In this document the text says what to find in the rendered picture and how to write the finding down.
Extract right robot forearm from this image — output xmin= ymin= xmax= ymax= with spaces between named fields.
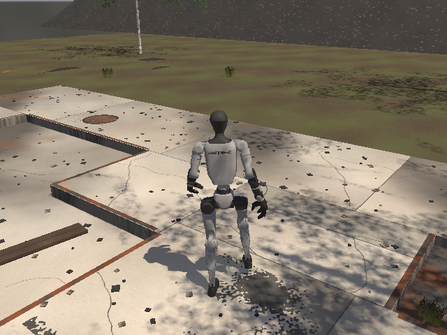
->
xmin=248 ymin=168 xmax=265 ymax=202

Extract left robot forearm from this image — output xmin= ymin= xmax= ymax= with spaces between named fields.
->
xmin=187 ymin=168 xmax=197 ymax=187

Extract robot head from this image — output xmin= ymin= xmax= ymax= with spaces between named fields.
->
xmin=208 ymin=110 xmax=232 ymax=144

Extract robot left upper arm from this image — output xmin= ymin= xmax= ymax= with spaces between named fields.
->
xmin=189 ymin=141 xmax=206 ymax=179

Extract robot right upper arm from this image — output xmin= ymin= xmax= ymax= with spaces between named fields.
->
xmin=234 ymin=140 xmax=254 ymax=179

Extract robot left thigh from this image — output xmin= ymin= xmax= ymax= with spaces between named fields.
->
xmin=200 ymin=196 xmax=218 ymax=252

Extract right robot hand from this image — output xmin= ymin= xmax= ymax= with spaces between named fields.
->
xmin=251 ymin=199 xmax=268 ymax=219

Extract left robot hand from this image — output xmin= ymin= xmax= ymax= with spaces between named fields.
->
xmin=187 ymin=182 xmax=203 ymax=194

